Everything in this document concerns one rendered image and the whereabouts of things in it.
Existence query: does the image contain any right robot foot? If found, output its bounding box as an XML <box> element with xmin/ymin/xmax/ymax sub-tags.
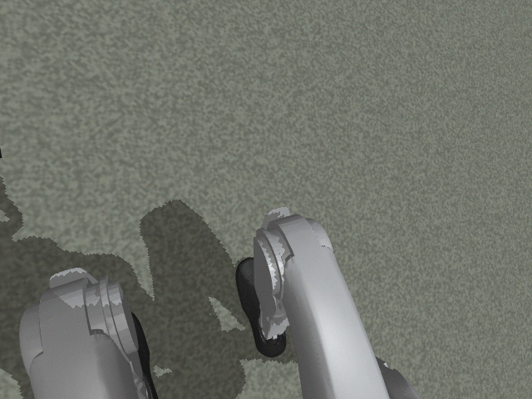
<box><xmin>235</xmin><ymin>258</ymin><xmax>286</xmax><ymax>357</ymax></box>

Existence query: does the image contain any right robot hand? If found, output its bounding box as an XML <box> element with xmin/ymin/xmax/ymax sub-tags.
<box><xmin>375</xmin><ymin>356</ymin><xmax>421</xmax><ymax>399</ymax></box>

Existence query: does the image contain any left robot foot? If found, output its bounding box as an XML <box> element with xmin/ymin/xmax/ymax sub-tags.
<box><xmin>131</xmin><ymin>312</ymin><xmax>158</xmax><ymax>399</ymax></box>

